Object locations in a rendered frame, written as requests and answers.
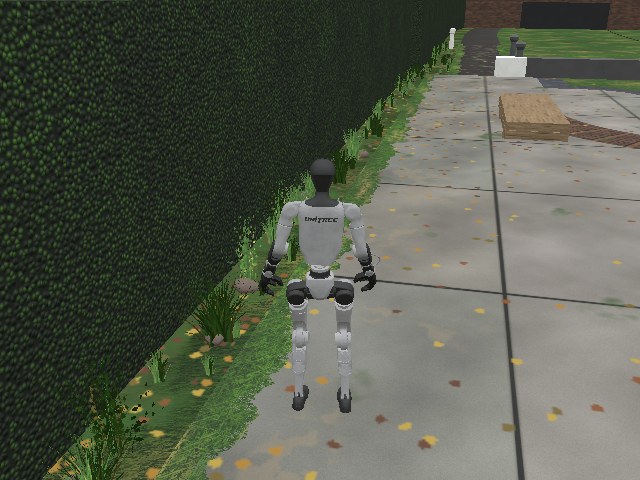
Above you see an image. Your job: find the robot left forearm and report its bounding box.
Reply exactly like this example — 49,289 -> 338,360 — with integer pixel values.
262,240 -> 282,278

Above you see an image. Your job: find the robot right forearm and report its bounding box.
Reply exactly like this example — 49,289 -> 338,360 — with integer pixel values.
358,243 -> 375,277

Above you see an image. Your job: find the right robot hand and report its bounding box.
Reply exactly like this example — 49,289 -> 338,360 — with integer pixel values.
353,272 -> 377,292

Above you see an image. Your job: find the left robot upper arm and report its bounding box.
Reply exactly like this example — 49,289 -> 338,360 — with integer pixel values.
272,201 -> 301,256

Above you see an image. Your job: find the left robot hand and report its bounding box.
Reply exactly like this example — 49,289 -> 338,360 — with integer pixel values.
260,273 -> 283,296

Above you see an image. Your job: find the right robot upper arm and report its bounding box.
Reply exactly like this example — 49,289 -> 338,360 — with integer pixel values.
343,202 -> 368,258

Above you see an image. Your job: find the humanoid robot torso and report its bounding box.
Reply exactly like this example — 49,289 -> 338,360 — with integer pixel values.
298,197 -> 345,300

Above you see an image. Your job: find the right robot shin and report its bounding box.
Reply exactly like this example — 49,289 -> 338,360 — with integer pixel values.
337,332 -> 352,399

